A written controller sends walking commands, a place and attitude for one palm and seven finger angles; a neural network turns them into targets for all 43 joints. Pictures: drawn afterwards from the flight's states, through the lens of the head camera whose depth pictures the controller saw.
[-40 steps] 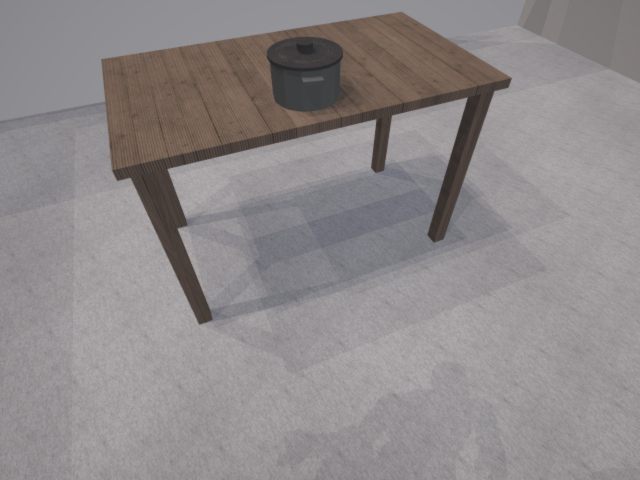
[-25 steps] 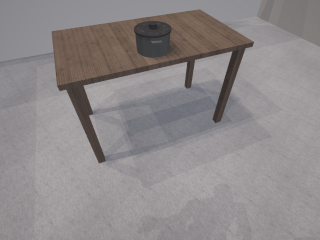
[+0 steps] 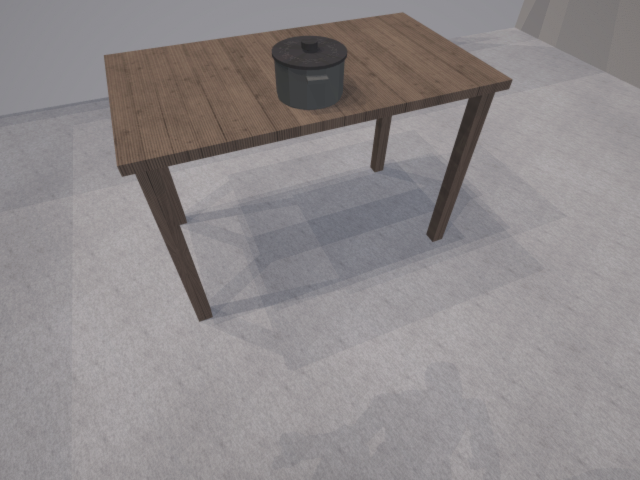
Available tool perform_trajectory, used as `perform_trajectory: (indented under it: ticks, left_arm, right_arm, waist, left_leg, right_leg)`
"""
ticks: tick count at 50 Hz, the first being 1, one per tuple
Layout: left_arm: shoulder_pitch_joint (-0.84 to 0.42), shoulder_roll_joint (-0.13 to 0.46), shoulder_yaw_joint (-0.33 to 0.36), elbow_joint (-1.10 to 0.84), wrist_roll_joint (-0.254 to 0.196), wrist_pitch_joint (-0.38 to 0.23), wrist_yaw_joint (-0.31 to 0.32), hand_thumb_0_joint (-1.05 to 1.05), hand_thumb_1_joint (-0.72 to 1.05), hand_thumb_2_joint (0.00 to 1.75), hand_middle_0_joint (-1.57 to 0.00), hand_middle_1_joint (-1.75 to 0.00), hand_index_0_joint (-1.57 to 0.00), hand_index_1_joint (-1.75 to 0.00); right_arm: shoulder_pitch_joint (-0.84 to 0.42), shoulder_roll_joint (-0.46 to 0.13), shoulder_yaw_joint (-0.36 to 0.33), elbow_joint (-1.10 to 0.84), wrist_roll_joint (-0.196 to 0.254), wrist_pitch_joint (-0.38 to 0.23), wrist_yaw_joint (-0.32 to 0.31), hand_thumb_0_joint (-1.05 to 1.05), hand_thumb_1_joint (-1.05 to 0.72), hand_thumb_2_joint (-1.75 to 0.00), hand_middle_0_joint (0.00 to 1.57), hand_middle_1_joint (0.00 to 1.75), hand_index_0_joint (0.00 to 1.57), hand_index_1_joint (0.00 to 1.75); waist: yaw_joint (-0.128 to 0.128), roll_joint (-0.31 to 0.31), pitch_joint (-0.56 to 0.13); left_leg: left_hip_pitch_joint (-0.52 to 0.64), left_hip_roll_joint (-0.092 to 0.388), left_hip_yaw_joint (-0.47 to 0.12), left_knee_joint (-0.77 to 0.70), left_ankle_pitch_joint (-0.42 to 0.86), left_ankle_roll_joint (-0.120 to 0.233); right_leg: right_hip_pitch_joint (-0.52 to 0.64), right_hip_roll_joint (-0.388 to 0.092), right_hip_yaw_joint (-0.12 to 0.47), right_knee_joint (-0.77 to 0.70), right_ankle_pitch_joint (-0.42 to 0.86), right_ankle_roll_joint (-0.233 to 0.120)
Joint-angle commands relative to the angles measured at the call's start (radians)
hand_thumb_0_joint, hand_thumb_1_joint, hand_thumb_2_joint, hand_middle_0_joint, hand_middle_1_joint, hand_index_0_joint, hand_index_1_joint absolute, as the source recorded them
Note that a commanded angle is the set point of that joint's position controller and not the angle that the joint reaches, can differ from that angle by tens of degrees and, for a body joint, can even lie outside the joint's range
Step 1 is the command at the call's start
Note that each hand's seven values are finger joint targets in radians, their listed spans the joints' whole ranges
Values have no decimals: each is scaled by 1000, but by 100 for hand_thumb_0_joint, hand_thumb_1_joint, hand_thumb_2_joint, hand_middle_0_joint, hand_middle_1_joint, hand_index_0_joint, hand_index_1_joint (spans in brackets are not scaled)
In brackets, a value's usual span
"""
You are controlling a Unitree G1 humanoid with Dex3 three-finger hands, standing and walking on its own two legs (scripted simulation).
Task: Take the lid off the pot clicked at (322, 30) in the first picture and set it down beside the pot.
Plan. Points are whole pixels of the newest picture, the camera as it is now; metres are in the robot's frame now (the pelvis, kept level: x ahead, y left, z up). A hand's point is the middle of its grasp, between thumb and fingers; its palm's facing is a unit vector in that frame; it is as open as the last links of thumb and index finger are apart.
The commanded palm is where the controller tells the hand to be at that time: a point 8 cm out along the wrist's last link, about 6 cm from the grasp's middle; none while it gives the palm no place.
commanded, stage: walk to a spot facing it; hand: left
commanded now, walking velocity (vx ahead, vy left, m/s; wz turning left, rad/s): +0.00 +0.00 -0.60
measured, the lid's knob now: (309, 43) +1.08 +0.10 +0.08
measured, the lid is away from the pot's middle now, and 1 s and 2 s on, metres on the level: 0.00 0.00 0.00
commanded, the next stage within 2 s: none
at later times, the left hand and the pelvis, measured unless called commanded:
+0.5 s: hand out of the picture +0.04 +0.15 -0.16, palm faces -0.15 -0.95 -0.28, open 7.3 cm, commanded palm none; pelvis -0.01 -0.05 -0.01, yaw -13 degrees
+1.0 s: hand (216, 473) +0.17 +0.17 -0.17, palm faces -0.34 -0.91 -0.23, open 7.3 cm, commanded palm none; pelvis +0.15 -0.03 -0.01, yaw -29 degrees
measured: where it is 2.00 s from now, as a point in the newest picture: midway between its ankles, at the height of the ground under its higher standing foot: (397, 387)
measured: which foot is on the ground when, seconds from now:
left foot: down 0.00-0.34, up 0.36-1.00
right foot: down 0.00-1.00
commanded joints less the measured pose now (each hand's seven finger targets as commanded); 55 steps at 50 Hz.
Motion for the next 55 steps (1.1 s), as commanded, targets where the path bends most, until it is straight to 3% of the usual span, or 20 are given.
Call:
perform_trajectory:
  ticks: [1,8,13,16,17,18,19,20,21,25,37,44,47,49,50,51,52,53,54,55]
  left_arm:
    - [-17,154,46,-72,-4,-8,13,0,90,90,-20,-30,-20,-30]
    - [43,97,60,-136,2,34,5,0,90,90,-20,-30,-20,-30]
    - [90,45,77,-184,5,52,-7,0,90,90,-20,-30,-20,-30]
    - [215,41,90,-169,10,40,-13,0,90,90,-20,-30,-20,-30]
    - [257,122,108,-165,21,24,-5,0,90,90,-20,-30,-20,-30]
    - [272,202,118,-177,15,18,6,0,90,90,-20,-30,-20,-30]
    - [262,177,119,-183,2,19,15,0,90,90,-20,-30,-20,-30]
    - [217,143,119,-200,2,16,18,0,90,90,-20,-30,-20,-30]
    - [177,110,112,-210,-1,10,15,0,90,90,-20,-30,-20,-30]
    - [228,70,106,-199,-4,-32,5,0,90,90,-20,-30,-20,-30]
    - [397,18,103,-145,6,-61,7,0,90,90,-20,-30,-20,-30]
    - [390,34,102,-143,12,-61,21,0,90,90,-20,-30,-20,-30]
    - [348,53,110,-159,16,-58,28,0,90,90,-20,-30,-20,-30]
    - [285,66,116,-174,9,-60,26,0,90,90,-20,-30,-20,-30]
    - [263,58,122,-179,6,-62,22,0,90,90,-20,-30,-20,-30]
    - [269,17,125,-192,-8,-63,12,0,90,90,-20,-30,-20,-30]
    - [317,-34,118,-202,-13,-66,-1,0,90,90,-20,-30,-20,-30]
    - [293,-5,121,-201,-4,-63,-1,0,90,90,-20,-30,-20,-30]
    - [266,-3,121,-201,6,-57,-8,0,90,90,-20,-30,-20,-30]
    - [245,-22,113,-198,12,-46,-15,0,90,90,-20,-30,-20,-30]
  right_arm:
    - [7,-149,-33,-59,3,-21,-19,0,-90,-90,20,30,20,30]
    - [54,-136,-64,-135,1,8,-32,0,-90,-90,20,30,20,30]
    - [14,-139,-91,-198,-4,5,-28,0,-90,-90,20,30,20,30]
    - [-30,-123,-97,-225,-4,15,-25,0,-90,-90,20,30,20,30]
    - [-6,-59,-87,-238,2,25,-18,0,-90,-90,20,30,20,30]
    - [-20,-13,-73,-277,-2,31,-12,0,-90,-90,20,30,20,30]
    - [-17,-54,-83,-270,-4,35,-11,0,-90,-90,20,30,20,30]
    - [-31,-62,-88,-268,-5,36,-5,0,-90,-90,20,30,20,30]
    - [-36,-64,-89,-260,-6,28,-1,0,-90,-90,20,30,20,30]
    - [12,-33,-92,-232,-16,8,12,0,-90,-90,20,30,20,30]
    - [-120,8,-83,-311,-13,-19,13,0,-90,-90,20,30,20,30]
    - [-188,31,-79,-365,0,-32,22,0,-90,-90,20,30,20,30]
    - [-165,39,-76,-381,9,-45,23,0,-90,-90,20,30,20,30]
    - [-13,20,-83,-339,10,-55,9,0,-90,-90,20,30,20,30]
    - [154,-22,-92,-286,12,-58,-5,0,-90,-90,20,30,20,30]
    - [321,-123,-117,-245,-1,-63,-16,0,-90,-90,20,30,20,30]
    - [366,-185,-121,-239,-8,-69,-14,0,-90,-90,20,30,20,30]
    - [294,-146,-108,-266,-5,-57,-14,0,-90,-90,20,30,20,30]
    - [208,-74,-94,-282,-8,-59,-11,0,-90,-90,20,30,20,30]
    - [158,-33,-73,-286,-4,-68,-15,0,-90,-90,20,30,20,30]
  waist:
    - [-11,4,-50]
    - [-9,67,-25]
    - [16,191,7]
    - [79,79,-22]
    - [90,-215,-29]
    - [89,-400,-4]
    - [79,-265,-11]
    - [64,-276,39]
    - [41,-166,71]
    - [28,-46,-16]
    - [74,-115,3]
    - [77,-144,59]
    - [58,-169,46]
    - [-26,-144,-3]
    - [-91,-86,-77]
    - [-144,115,-198]
    - [-107,353,-221]
    - [-84,210,-115]
    - [-38,93,-6]
    - [-12,133,50]
  left_leg:
    - [41,114,-52,0,138,28]
    - [34,198,-48,28,101,62]
    - [-70,352,-71,-9,206,181]
    - [-166,261,69,237,105,84]
    - [-311,119,154,503,-223,2]
    - [-488,13,96,732,-443,-31]
    - [-482,43,-20,801,-365,-13]
    - [-512,63,-32,826,-287,-5]
    - [-518,75,-46,842,-200,-9]
    - [-509,78,-19,797,-53,-31]
    - [-647,71,-23,668,-44,-59]
    - [-562,26,0,530,-74,-42]
    - [-404,6,0,395,-122,-18]
    - [-108,-34,23,219,-55,4]
    - [147,-7,-10,167,-10,13]
    - [369,199,-229,111,-122,54]
    - [398,463,-591,-55,-187,129]
    - [233,481,-653,-121,-252,170]
    - [92,413,-507,-140,-280,173]
    - [-22,387,-433,-152,-243,160]
  right_leg:
    - [-58,-110,134,-19,187,-17]
    - [-207,-36,113,182,130,2]
    - [-236,-41,20,490,-287,24]
    - [-65,-48,0,220,-48,17]
    - [8,-186,272,-15,-14,-24]
    - [-9,-366,615,-157,17,-113]
    - [-24,-346,576,-190,-190,-130]
    - [-72,-292,565,-229,-351,-92]
    - [-90,-267,545,-218,-377,-95]
    - [37,-193,397,-156,-147,-121]
    - [183,-182,474,-129,92,-191]
    - [140,-171,489,-101,245,-196]
    - [87,-166,477,-44,340,-182]
    - [-43,-106,423,94,441,-141]
    - [-164,-48,387,247,382,-113]
    - [-310,54,282,513,105,-78]
    - [-499,121,123,814,-341,-18]
    - [-510,42,150,919,-301,-24]
    - [-525,-3,110,960,-225,-19]
    - [-532,-38,86,989,-176,-11]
